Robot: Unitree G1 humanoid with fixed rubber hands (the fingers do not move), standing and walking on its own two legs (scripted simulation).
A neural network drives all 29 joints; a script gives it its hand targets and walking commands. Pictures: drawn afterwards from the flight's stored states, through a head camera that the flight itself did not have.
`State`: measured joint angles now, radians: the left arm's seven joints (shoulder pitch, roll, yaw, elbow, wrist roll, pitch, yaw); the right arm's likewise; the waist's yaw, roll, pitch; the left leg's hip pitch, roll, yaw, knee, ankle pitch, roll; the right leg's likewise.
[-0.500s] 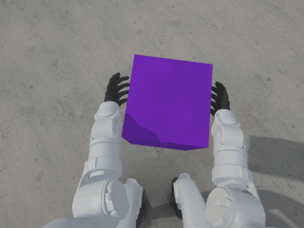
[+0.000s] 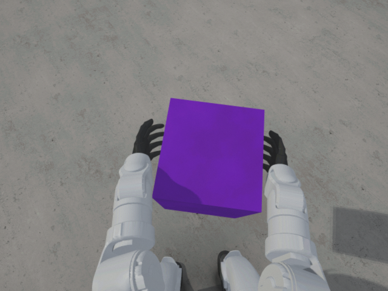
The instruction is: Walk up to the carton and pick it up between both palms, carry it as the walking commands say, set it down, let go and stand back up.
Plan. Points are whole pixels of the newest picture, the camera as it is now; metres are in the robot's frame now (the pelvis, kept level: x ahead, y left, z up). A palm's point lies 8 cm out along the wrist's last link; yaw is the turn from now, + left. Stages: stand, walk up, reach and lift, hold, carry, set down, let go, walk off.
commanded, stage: reach and lift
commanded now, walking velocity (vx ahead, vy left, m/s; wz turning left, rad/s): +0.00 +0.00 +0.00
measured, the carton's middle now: (207, 166) +0.38 -0.02 -0.10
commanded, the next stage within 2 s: none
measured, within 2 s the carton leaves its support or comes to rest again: neither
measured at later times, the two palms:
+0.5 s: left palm (133, 150) +0.36 +0.12 +0.05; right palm (290, 161) +0.34 -0.16 +0.05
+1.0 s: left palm (119, 143) +0.35 +0.13 +0.11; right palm (300, 154) +0.33 -0.16 +0.10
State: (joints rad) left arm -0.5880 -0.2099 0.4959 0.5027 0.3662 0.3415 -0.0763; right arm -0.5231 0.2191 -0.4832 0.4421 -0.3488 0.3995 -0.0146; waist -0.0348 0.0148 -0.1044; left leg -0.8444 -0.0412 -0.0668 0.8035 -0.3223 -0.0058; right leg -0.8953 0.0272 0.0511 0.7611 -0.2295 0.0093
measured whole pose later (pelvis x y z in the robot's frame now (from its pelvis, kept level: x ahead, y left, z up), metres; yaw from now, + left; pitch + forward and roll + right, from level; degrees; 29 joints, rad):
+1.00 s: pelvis +0.03 +0.00 +0.05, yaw +0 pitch -6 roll +0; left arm -0.40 -0.20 0.35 0.36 0.33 0.65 -0.04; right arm -0.37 0.19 -0.30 0.34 -0.32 0.72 -0.03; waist -0.05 0.00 0.00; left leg -0.07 -0.02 -0.08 0.39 -0.23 0.00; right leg -0.11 0.02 0.05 0.35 -0.14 0.01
